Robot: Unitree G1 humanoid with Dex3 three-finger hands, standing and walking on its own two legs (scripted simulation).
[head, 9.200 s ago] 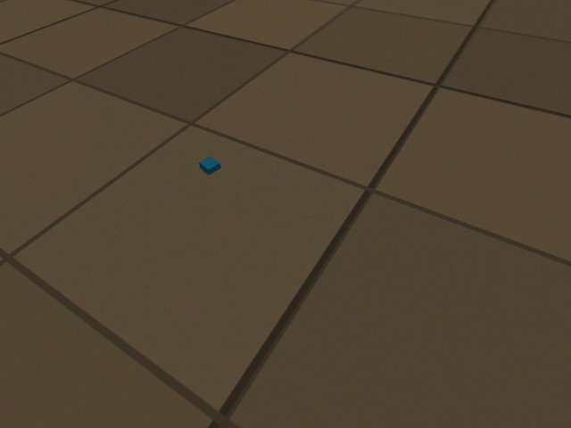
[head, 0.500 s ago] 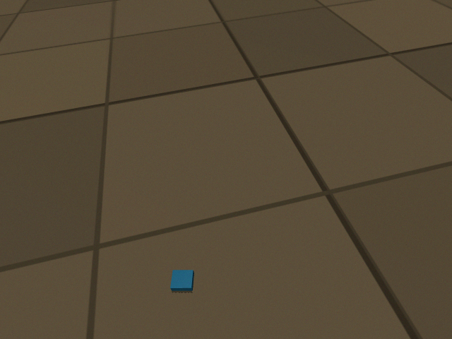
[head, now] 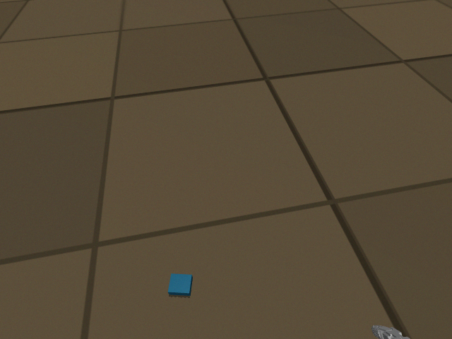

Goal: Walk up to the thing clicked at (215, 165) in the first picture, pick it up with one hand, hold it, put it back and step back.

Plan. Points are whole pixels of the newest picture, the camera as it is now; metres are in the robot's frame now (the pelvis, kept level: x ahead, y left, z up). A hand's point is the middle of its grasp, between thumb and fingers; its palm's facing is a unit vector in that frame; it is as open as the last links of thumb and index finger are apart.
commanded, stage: walk up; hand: left
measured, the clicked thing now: (180, 284) +0.47 +0.24 -0.75
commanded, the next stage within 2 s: none
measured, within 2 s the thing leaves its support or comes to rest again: neither
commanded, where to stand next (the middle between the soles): +0.04 +0.03 m, yaw +0 degrees
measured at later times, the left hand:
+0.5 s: hand out of the picture +0.06 +0.27 -0.15, palm faces -0.01 -0.94 -0.33, open 7.3 cm
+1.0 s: hand out of the picture +0.06 +0.28 -0.15, palm faces +0.00 -0.94 -0.34, open 7.3 cm
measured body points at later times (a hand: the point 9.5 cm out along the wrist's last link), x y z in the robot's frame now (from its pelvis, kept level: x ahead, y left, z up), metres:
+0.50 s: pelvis -0.01 +0.02 +0.01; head +0.00 +0.02 +0.46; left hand +0.06 +0.32 -0.12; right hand +0.06 -0.28 -0.12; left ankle +0.04 +0.12 -0.74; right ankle -0.04 -0.10 -0.74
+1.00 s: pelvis -0.01 +0.02 +0.01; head +0.00 +0.02 +0.46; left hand +0.06 +0.33 -0.12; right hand +0.08 -0.27 -0.12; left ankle +0.04 +0.12 -0.74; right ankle -0.04 -0.10 -0.74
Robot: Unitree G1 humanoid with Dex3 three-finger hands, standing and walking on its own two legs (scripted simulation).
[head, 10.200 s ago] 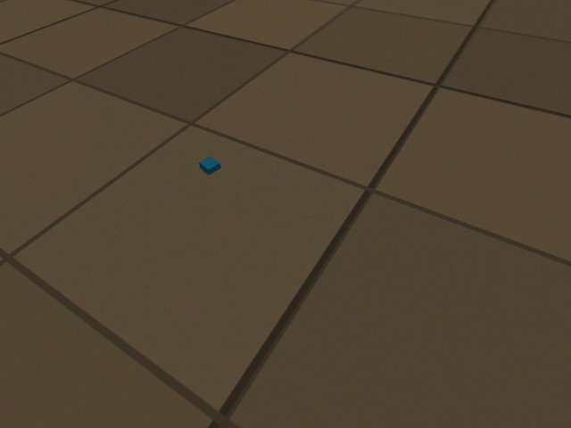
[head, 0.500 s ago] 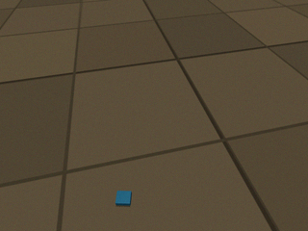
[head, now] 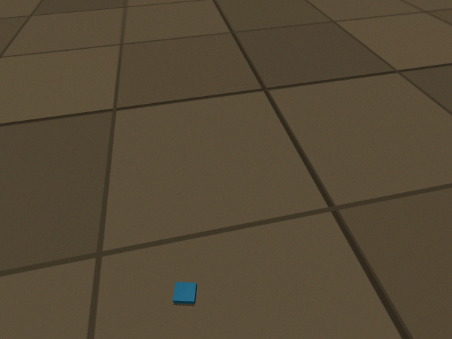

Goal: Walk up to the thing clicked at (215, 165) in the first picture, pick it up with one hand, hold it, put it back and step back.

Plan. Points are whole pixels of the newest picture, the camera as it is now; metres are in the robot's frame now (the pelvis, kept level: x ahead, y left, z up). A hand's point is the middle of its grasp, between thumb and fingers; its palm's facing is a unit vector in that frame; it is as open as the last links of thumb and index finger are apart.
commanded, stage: walk up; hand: left
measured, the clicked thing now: (185, 292) +0.47 +0.21 -0.76
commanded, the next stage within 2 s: none
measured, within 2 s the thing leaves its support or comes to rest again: neither
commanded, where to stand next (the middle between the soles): +0.04 +0.00 m, yaw +0 degrees
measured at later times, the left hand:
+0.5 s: hand out of the picture -0.02 +0.26 -0.16, palm faces +0.01 -0.89 -0.46, open 7.3 cm
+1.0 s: hand out of the picture +0.01 +0.28 -0.17, palm faces +0.04 -0.93 -0.36, open 7.4 cm
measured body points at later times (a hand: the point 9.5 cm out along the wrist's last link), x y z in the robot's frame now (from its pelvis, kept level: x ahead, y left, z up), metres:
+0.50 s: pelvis -0.07 -0.03 -0.03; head -0.01 -0.05 +0.42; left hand -0.02 +0.30 -0.13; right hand +0.07 -0.34 -0.16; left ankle -0.04 +0.12 -0.69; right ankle -0.07 -0.14 -0.75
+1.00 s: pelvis -0.02 +0.00 -0.02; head +0.00 +0.02 +0.43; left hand +0.01 +0.32 -0.15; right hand +0.07 -0.32 -0.12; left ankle -0.08 +0.12 -0.75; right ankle +0.06 -0.14 -0.73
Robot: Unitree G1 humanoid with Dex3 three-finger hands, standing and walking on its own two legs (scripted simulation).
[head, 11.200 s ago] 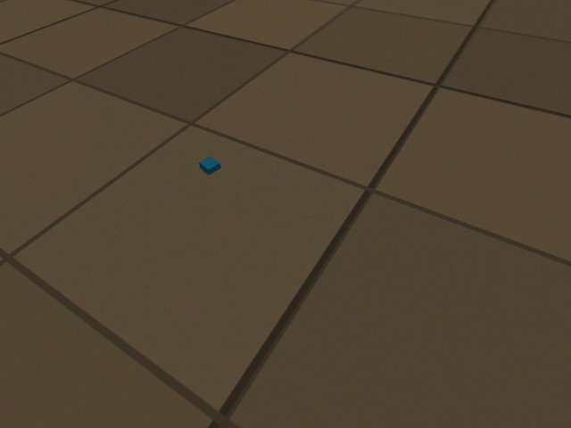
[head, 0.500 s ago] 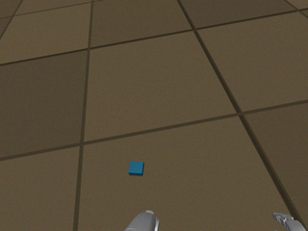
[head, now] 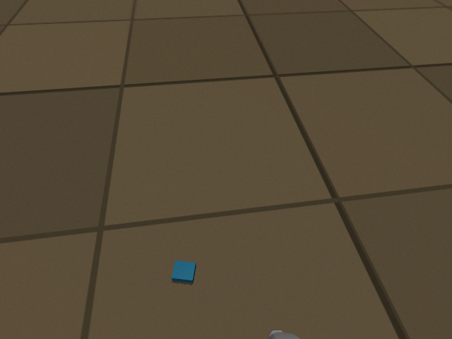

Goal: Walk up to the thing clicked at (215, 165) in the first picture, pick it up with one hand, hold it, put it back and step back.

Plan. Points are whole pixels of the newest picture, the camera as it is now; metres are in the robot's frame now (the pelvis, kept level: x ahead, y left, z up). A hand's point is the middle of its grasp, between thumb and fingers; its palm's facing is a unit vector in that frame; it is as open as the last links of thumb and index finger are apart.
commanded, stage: walk up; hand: left
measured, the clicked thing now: (184, 271) +0.51 +0.18 -0.75
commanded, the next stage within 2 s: stand in 1.18 s
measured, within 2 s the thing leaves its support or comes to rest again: neither
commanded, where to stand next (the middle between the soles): +0.07 +0.00 m, yaw -4 degrees
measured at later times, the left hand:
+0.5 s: hand out of the picture +0.06 +0.29 -0.16, palm faces -0.03 -0.93 -0.37, open 7.3 cm
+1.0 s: hand out of the picture +0.06 +0.24 -0.11, palm faces -0.07 -0.88 -0.48, open 7.3 cm
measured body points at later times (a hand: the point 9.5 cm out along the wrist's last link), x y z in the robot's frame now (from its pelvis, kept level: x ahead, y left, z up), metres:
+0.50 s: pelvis -0.06 +0.02 +0.00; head -0.01 +0.05 +0.44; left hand +0.06 +0.34 -0.13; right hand -0.02 -0.30 -0.11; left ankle -0.06 +0.12 -0.73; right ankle -0.03 -0.14 -0.66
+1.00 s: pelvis -0.02 -0.03 +0.00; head -0.02 -0.07 +0.45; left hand +0.07 +0.29 -0.08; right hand +0.00 -0.35 -0.14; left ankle +0.03 +0.13 -0.68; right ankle -0.02 -0.15 -0.73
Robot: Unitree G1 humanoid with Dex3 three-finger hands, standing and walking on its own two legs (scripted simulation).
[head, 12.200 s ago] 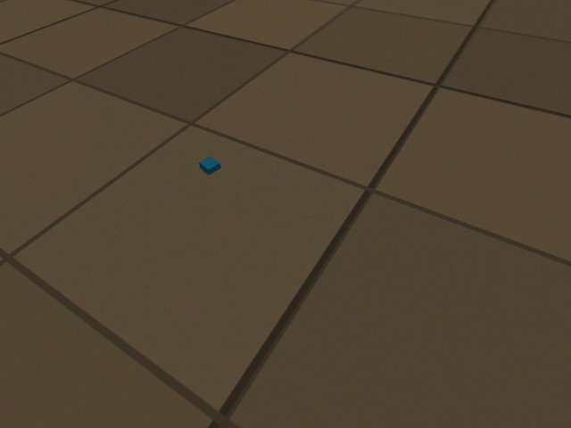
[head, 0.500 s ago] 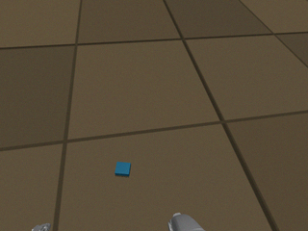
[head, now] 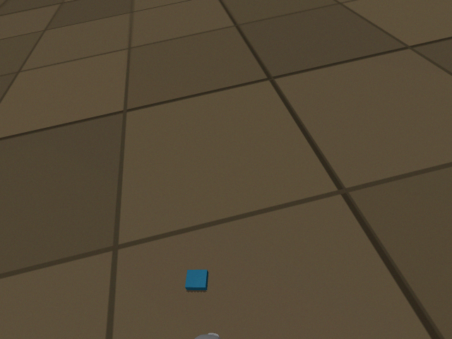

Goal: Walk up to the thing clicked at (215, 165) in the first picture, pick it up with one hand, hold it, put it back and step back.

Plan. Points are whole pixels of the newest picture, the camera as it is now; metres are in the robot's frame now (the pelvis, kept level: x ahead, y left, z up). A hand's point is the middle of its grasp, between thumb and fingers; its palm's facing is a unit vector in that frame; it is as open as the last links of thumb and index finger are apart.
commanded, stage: walk up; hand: left
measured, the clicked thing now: (197, 279) +0.52 +0.25 -0.75
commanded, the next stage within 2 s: stand in 0.18 s
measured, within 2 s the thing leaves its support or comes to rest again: neither
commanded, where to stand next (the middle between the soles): +0.09 +0.04 m, yaw +0 degrees
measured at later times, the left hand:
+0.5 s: hand out of the picture +0.04 +0.28 -0.15, palm faces -0.02 -0.94 -0.34, open 7.3 cm
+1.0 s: hand out of the picture +0.09 +0.28 -0.14, palm faces -0.03 -0.94 -0.34, open 7.3 cm
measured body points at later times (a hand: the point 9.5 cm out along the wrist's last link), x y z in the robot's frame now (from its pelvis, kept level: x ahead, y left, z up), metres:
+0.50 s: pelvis -0.01 +0.03 +0.01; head -0.01 +0.03 +0.46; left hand +0.04 +0.33 -0.13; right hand +0.09 -0.27 -0.11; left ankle +0.04 +0.15 -0.73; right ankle +0.00 -0.10 -0.73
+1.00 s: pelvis +0.01 +0.02 +0.02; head +0.02 +0.03 +0.47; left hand +0.09 +0.33 -0.11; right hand +0.08 -0.28 -0.12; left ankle +0.04 +0.15 -0.73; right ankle +0.00 -0.10 -0.73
